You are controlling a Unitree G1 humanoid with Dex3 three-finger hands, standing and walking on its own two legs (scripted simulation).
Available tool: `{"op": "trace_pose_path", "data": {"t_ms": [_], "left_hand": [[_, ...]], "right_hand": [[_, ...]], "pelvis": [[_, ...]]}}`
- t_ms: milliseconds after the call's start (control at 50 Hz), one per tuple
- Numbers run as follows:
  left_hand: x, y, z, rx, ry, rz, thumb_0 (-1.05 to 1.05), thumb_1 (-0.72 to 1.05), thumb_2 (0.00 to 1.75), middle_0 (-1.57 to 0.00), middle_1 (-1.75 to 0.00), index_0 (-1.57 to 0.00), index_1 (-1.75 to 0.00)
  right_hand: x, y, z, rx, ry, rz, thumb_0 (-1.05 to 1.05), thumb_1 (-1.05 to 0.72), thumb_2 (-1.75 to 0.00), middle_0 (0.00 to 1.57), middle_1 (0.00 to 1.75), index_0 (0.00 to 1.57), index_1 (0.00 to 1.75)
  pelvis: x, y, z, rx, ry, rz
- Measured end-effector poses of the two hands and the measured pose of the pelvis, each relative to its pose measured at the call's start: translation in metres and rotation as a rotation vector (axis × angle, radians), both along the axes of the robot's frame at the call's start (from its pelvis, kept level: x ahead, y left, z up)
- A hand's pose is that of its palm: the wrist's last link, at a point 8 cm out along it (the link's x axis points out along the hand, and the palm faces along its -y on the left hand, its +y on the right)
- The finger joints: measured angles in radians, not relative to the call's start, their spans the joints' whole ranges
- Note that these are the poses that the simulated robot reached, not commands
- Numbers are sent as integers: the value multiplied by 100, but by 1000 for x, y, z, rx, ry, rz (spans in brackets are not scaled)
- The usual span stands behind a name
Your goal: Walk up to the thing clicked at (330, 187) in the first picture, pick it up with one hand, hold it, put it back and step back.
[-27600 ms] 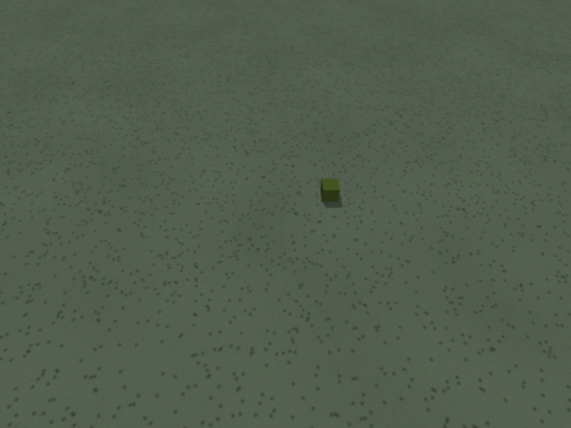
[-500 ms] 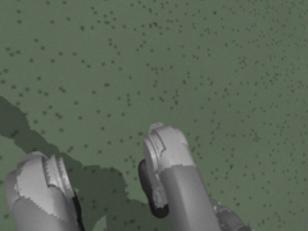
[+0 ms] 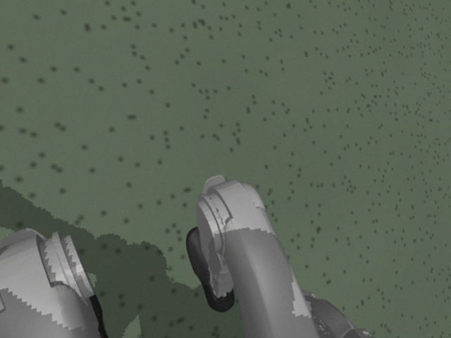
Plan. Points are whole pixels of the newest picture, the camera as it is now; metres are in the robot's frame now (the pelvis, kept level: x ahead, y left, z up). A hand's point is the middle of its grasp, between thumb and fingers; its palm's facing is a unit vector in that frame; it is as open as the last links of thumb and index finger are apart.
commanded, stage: rest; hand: left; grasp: from above
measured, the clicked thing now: out of the picture +0.44 +0.37 -0.26
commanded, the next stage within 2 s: open in 0.34 s
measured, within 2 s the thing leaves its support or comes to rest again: neither
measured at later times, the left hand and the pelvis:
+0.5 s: hand out of the picture +0.43 +0.37 -0.22, palm faces -0.35 -0.28 -0.89, open 10.4 cm; pelvis +0.00 +0.00 +0.00, yaw -1 degrees
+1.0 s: hand out of the picture +0.44 +0.37 -0.24, palm faces -0.34 -0.27 -0.90, open 13.3 cm; pelvis -0.01 +0.01 +0.00, yaw -2 degrees
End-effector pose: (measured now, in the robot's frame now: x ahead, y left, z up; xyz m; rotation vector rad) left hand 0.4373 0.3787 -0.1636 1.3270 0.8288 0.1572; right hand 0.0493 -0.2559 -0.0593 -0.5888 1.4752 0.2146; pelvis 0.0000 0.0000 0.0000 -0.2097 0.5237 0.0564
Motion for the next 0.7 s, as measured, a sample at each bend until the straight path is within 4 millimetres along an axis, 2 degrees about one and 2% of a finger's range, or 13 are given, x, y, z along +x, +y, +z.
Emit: {"op": "trace_pose_path", "data": {"t_ms": [260, 500, 700], "left_hand": [[-1, -2, -3, 2, 1, 15, 0, -14, 52, -72, -47, -80, -46], [-1, -1, -3, -6, 8, 8, 0, -14, 52, -71, -47, -79, -46], [-3, -3, -9, -10, 12, -15, 0, -15, 63, -58, -55, -59, -57]], "right_hand": [[2, 6, 0, 36, -30, 35, 0, -91, -90, 20, 30, 20, 30], [-5, 9, 7, 29, -31, 47, 0, -91, -90, 20, 30, 20, 30], [-13, 11, 15, 16, -16, 50, 0, -90, -90, 20, 30, 20, 30]], "pelvis": [[-2, 0, -1, -6, -18, -6], [-4, 3, 0, -20, -33, -10], [-6, 4, 1, -26, -42, -11]]}}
